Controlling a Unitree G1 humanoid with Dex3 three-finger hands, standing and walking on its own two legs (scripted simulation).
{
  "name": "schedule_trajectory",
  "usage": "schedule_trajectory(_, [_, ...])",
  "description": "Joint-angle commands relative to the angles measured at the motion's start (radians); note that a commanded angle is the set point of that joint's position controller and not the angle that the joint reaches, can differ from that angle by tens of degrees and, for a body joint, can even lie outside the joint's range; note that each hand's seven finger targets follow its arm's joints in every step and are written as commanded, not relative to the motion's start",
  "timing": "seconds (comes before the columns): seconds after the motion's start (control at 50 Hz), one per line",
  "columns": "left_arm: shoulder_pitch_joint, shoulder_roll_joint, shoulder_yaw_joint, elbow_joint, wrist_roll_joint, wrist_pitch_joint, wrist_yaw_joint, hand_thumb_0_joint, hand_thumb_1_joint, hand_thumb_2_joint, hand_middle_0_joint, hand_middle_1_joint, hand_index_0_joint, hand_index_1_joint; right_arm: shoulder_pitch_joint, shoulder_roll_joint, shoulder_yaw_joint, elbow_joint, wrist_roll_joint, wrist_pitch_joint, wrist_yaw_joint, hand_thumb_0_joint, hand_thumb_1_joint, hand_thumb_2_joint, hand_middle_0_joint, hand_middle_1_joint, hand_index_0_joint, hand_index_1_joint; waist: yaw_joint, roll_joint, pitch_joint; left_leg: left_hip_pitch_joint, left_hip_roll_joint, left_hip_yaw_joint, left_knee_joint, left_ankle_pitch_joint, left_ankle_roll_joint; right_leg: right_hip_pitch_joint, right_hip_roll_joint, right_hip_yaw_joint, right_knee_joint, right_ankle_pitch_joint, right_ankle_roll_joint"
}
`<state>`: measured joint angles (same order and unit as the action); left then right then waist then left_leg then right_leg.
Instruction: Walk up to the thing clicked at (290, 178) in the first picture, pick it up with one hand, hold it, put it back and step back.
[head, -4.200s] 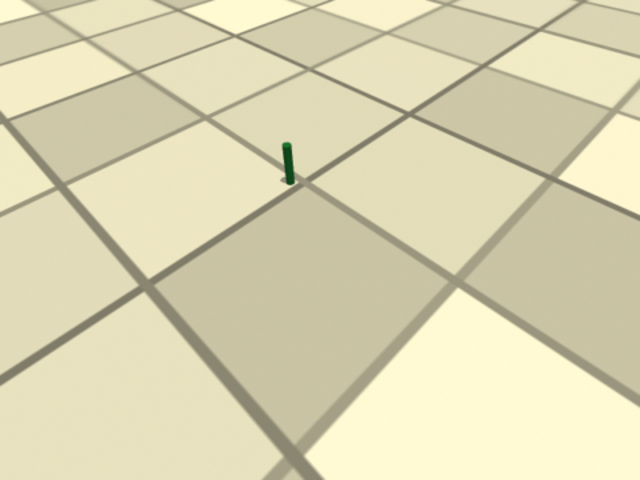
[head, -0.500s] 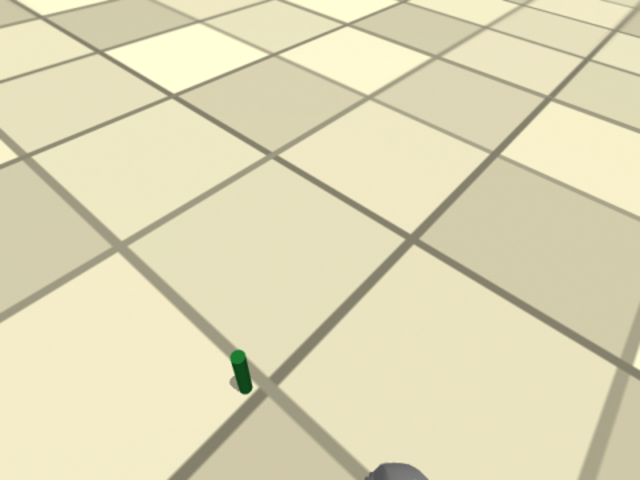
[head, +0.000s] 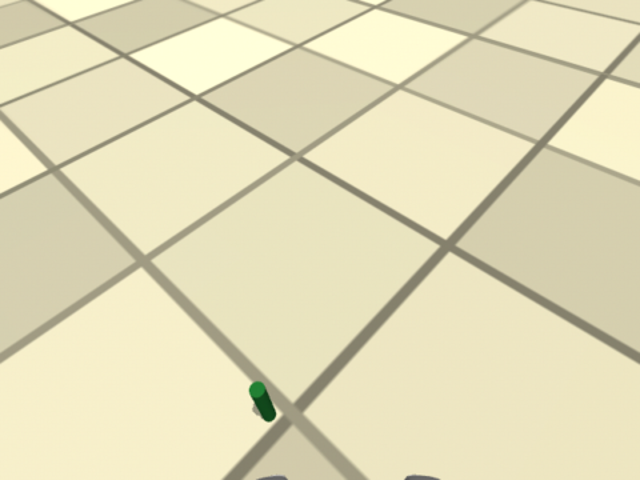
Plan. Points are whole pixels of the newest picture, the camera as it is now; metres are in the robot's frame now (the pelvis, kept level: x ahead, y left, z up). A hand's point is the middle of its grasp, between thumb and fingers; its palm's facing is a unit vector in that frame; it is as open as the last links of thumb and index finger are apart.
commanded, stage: walk up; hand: left
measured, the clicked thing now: (263, 403) +0.42 +0.21 -0.64
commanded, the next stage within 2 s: stand in 1.28 s
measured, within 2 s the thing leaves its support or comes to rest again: neither
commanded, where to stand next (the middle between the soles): +0.08 +0.00 m, yaw +0 degrees
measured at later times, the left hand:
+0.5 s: hand out of the picture +0.10 +0.27 -0.13, palm faces +0.01 -0.94 -0.34, open 7.3 cm
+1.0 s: hand out of the picture +0.11 +0.25 -0.13, palm faces +0.00 -0.95 -0.33, open 7.3 cm
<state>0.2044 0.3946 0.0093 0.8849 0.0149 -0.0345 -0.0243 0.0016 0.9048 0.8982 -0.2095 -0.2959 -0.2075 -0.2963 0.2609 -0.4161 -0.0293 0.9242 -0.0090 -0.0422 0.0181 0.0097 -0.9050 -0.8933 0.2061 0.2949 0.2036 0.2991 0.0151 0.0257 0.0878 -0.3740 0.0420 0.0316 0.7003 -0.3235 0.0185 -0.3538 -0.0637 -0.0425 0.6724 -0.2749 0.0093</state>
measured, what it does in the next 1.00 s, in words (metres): stands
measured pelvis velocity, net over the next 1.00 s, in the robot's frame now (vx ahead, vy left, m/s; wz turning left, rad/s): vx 0.04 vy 0.00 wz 0.02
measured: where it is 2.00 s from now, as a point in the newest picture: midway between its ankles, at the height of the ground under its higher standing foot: outside the picture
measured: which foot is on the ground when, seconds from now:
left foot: down 0.00-1.00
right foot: down 0.00-1.00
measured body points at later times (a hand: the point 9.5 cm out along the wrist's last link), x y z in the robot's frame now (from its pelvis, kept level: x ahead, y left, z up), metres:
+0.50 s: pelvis +0.04 +0.01 +0.02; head +0.05 +0.01 +0.47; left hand +0.10 +0.32 -0.11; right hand +0.18 -0.28 -0.10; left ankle +0.06 +0.13 -0.72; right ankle +0.05 -0.14 -0.72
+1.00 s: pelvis +0.04 +0.00 +0.03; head +0.05 +0.00 +0.48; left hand +0.11 +0.30 -0.11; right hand +0.11 -0.30 -0.11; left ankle +0.06 +0.13 -0.72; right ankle +0.05 -0.14 -0.72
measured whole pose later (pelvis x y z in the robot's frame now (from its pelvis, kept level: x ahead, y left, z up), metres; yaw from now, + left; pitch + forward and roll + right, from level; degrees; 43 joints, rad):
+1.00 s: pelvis +0.04 +0.00 +0.03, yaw +1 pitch -2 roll +0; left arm 0.07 0.34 0.01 1.18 0.01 -0.01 -0.01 0.00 0.91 0.90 -0.21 -0.30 -0.20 -0.30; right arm 0.09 -0.35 0.00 1.20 -0.01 -0.01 0.01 0.01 -0.90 -0.89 0.21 0.29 0.20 0.30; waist -0.01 0.00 0.06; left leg -0.15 0.03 0.02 0.33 -0.14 -0.02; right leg -0.12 -0.05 -0.04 0.31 -0.16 0.03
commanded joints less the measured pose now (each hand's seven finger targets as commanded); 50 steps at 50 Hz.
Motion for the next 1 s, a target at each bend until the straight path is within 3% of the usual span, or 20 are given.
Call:
schedule_trajectory(0.0, [-0.046, 0.149, 0.035, -0.047, -0.03, 0.012, 0.021, 0.0, 0.9, 0.9, -0.2, -0.3, -0.2, -0.3, 0.045, -0.242, -0.068, -0.007, -0.015, -0.02, -0.031, 0.0, -0.9, -0.9, 0.2, 0.3, 0.2, 0.3, -0.025, 0.053, -0.095, 0.2, 0.155, -0.259, -0.294, 0.116, 0.041, -0.179, -0.052, 0.074, -0.006, -0.062, -0.068])
schedule_trajectory(0.02, [-0.024, 0.173, 0.042, -0.015, -0.039, 0.021, 0.028, 0.0, 0.9, 0.9, -0.2, -0.3, -0.2, -0.3, -0.038, -0.296, -0.066, -0.027, 0.0, -0.022, -0.029, 0.0, -0.9, -0.9, 0.2, 0.3, 0.2, 0.3, 0.0, 0.125, -0.083, 0.035, 0.293, -0.444, -0.386, -0.011, 0.145, -0.048, 0.033, 0.025, 0.061, -0.2, -0.037])
schedule_trajectory(0.04, [-0.018, 0.209, 0.055, 0.028, -0.031, 0.024, 0.031, 0.0, 0.9, 0.9, -0.2, -0.3, -0.2, -0.3, -0.108, -0.282, -0.06, -0.025, 0.006, -0.018, -0.025, 0.0, -0.9, -0.9, 0.2, 0.3, 0.2, 0.3, 0.016, 0.078, -0.05, -0.069, 0.283, -0.412, -0.373, -0.042, 0.174, 0.065, 0.007, 0.053, 0.086, -0.202, -0.038])
schedule_trajectory(0.06, [-0.015, 0.2, 0.049, 0.038, -0.026, 0.02, 0.028, 0.0, 0.9, 0.9, -0.2, -0.3, -0.2, -0.3, -0.137, -0.255, -0.046, -0.02, 0.003, -0.016, -0.026, 0.0, -0.9, -0.9, 0.2, 0.3, 0.2, 0.3, 0.028, 0.054, -0.063, -0.044, 0.217, -0.303, -0.332, 0.008, 0.134, 0.084, 0.01, 0.047, -0.01, -0.165, -0.046])
schedule_trajectory(0.1, [-0.011, 0.202, 0.045, 0.077, -0.027, 0.004, 0.028, 0.0, 0.9, 0.9, -0.2, -0.3, -0.2, -0.3, -0.159, -0.2, -0.024, 0.006, 0.01, -0.014, -0.024, 0.0, -0.9, -0.9, 0.2, 0.3, 0.2, 0.3, 0.03, 0.077, -0.113, 0.029, 0.131, -0.176, -0.241, 0.184, 0.05, 0.143, -0.029, 0.081, -0.13, 0.084, -0.05])
schedule_trajectory(0.12, [-0.025, 0.215, 0.044, 0.087, -0.028, -0.001, 0.03, 0.0, 0.9, 0.9, -0.2, -0.3, -0.2, -0.3, -0.148, -0.189, -0.016, 0.021, 0.015, -0.013, -0.024, 0.0, -0.9, -0.9, 0.2, 0.3, 0.2, 0.3, 0.019, 0.084, -0.134, 0.061, 0.11, -0.148, -0.218, 0.225, 0.03, 0.15, -0.05, 0.113, -0.155, 0.156, -0.055])
schedule_trajectory(0.14, [-0.069, 0.22, 0.04, 0.089, -0.027, -0.003, 0.027, 0.0, 0.9, 0.9, -0.2, -0.3, -0.2, -0.3, -0.131, -0.187, -0.015, 0.038, 0.016, -0.011, -0.024, 0.0, -0.9, -0.9, 0.2, 0.3, 0.2, 0.3, -0.009, 0.081, -0.136, 0.076, 0.098, -0.145, -0.246, 0.187, 0.025, 0.145, -0.057, 0.113, -0.151, 0.177, -0.056])
schedule_trajectory(0.26, [-0.109, 0.196, 0.019, 0.162, -0.031, 0.001, 0.029, 0.0, 0.9, 0.9, -0.2, -0.3, -0.2, -0.3, -0.217, -0.188, -0.01, 0.094, 0.018, -0.004, -0.024, 0.0, -0.9, -0.9, 0.2, 0.3, 0.2, 0.3, 0.0, 0.037, -0.151, 0.183, 0.113, -0.14, -0.291, 0.275, 0.029, 0.17, -0.056, 0.083, -0.227, 0.203, -0.031])
schedule_trajectory(0.4, [-0.17, 0.184, 0.014, 0.215, -0.025, -0.002, 0.028, 0.0, 0.9, 0.9, -0.2, -0.3, -0.2, -0.3, -0.266, -0.165, -0.008, 0.149, 0.02, 0.006, -0.019, 0.0, -0.9, -0.9, 0.2, 0.3, 0.2, 0.3, -0.014, -0.026, -0.158, 0.266, 0.096, -0.107, -0.345, 0.293, 0.011, 0.196, -0.08, 0.094, -0.325, 0.236, -0.022])
schedule_trajectory(0.48, [-0.176, 0.173, 0.014, 0.243, -0.023, 0.002, 0.027, 0.0, 0.9, 0.9, -0.2, -0.3, -0.2, -0.3, -0.301, -0.159, -0.007, 0.17, 0.018, 0.009, -0.017, 0.0, -0.9, -0.9, 0.2, 0.3, 0.2, 0.3, -0.004, -0.022, -0.135, 0.276, 0.096, -0.106, -0.388, 0.289, 0.003, 0.197, -0.077, 0.087, -0.367, 0.209, -0.011])
schedule_trajectory(0.56, [-0.182, 0.171, 0.018, 0.252, -0.018, 0.001, 0.026, 0.0, 0.9, 0.9, -0.2, -0.3, -0.2, -0.3, -0.3, -0.155, -0.007, 0.185, 0.016, 0.011, -0.016, 0.0, -0.9, -0.9, 0.2, 0.3, 0.2, 0.3, -0.006, -0.035, -0.141, 0.299, 0.096, -0.097, -0.406, 0.284, -0.003, 0.212, -0.081, 0.088, -0.394, 0.203, -0.012])
schedule_trajectory(0.72, [-0.193, 0.173, 0.03, 0.25, -0.009, 0.007, 0.026, 0.0, 0.9, 0.9, -0.2, -0.3, -0.2, -0.3, -0.295, -0.152, -0.009, 0.199, 0.008, 0.014, -0.016, 0.0, -0.9, -0.9, 0.2, 0.3, 0.2, 0.3, -0.009, -0.033, -0.111, 0.254, 0.09, -0.103, -0.446, 0.178, -0.009, 0.221, -0.078, 0.089, -0.425, 0.124, -0.012])
schedule_trajectory(0.98, [-0.19, 0.167, 0.044, 0.235, -0.008, 0.009, 0.025, 0.0, 0.9, 0.9, -0.2, -0.3, -0.2, -0.3, -0.235, -0.143, -0.006, 0.203, 0.004, 0.012, -0.019, 0.0, -0.9, -0.9, 0.2, 0.3, 0.2, 0.3, -0.015, -0.031, -0.128, 0.233, 0.085, -0.107, -0.432, 0.222, -0.01, 0.258, -0.074, 0.086, -0.42, 0.137, -0.015])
